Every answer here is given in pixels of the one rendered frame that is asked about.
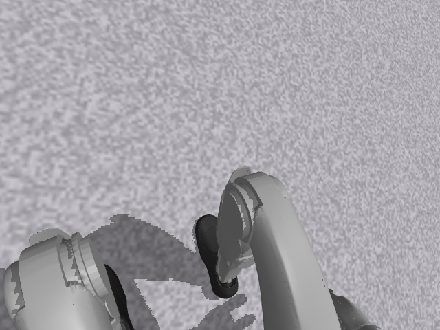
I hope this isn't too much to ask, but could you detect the right robot hand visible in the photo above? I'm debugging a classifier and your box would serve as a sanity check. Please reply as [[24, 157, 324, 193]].
[[328, 288, 371, 330]]

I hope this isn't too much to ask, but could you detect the right robot foot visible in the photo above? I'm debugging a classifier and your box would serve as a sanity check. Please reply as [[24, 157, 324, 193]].
[[195, 214, 238, 299]]

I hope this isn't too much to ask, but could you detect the left robot foot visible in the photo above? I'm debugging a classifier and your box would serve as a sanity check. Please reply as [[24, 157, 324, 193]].
[[104, 264, 134, 330]]

